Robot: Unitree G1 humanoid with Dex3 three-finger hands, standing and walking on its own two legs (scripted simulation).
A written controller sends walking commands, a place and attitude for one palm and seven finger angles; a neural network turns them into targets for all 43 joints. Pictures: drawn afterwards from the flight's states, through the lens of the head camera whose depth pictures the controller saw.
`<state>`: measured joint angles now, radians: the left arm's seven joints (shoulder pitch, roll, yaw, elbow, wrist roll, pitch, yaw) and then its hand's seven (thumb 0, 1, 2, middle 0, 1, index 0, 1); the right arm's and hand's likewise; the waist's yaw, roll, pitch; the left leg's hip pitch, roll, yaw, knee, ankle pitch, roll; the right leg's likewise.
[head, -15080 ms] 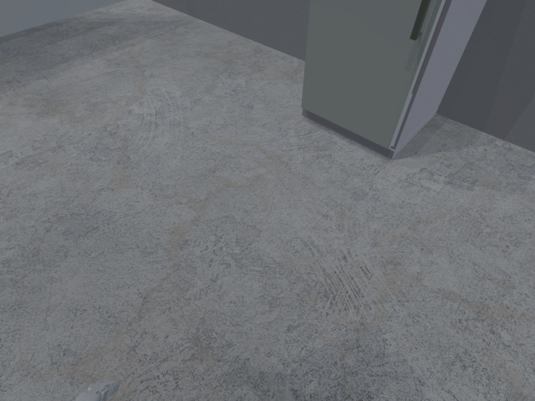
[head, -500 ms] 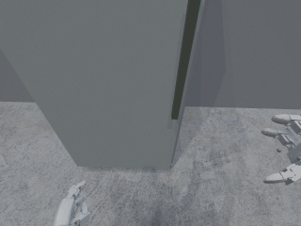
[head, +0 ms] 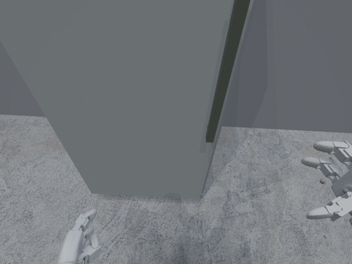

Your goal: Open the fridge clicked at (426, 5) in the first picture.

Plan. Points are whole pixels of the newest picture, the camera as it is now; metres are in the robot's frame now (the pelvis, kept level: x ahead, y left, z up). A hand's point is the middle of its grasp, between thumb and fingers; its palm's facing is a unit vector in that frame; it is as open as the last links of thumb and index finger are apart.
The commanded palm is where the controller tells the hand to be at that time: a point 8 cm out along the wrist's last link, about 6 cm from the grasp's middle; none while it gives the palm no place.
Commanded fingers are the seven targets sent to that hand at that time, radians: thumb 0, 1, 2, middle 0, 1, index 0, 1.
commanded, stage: move the hooked fingers beside the handle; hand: right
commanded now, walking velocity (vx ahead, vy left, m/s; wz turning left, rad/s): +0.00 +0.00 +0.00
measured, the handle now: (221, 76) +0.53 -0.09 +0.16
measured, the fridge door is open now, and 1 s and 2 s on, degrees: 0 0 0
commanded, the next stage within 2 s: none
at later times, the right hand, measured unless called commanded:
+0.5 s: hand (296, 155) +0.33 -0.24 +0.11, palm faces +0.01 +1.00 +0.01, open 14.0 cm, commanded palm +0.30 -0.29 +0.11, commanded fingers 0.00 0.50 -0.30 0.30 1.20 0.30 1.20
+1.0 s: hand (274, 138) +0.38 -0.21 +0.10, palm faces +0.00 +1.00 +0.02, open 14.0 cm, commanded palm +0.36 -0.26 +0.10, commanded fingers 0.00 0.50 -0.30 0.30 1.20 0.30 1.20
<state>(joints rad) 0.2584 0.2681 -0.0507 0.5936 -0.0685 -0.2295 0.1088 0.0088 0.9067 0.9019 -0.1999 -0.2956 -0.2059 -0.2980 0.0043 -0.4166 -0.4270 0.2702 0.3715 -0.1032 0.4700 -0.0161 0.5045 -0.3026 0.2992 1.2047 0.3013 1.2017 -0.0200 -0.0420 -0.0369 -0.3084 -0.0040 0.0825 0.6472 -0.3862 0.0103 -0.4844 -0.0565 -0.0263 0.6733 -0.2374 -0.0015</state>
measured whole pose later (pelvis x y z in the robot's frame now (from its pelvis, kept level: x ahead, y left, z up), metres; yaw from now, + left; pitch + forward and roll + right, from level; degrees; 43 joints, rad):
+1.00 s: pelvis +0.00 +0.00 -0.01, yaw +1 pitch +6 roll +1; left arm 0.27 0.26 -0.04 0.63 -0.06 -0.12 0.08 0.01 0.91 0.90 -0.20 -0.30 -0.21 -0.30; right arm -0.38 -0.35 -0.30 0.56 0.25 -0.15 0.29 -0.02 0.51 -0.30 0.30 1.20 0.30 1.20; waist 0.03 -0.02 -0.05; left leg -0.40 0.00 0.07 0.71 -0.41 0.01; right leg -0.56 -0.06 -0.04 0.72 -0.26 0.00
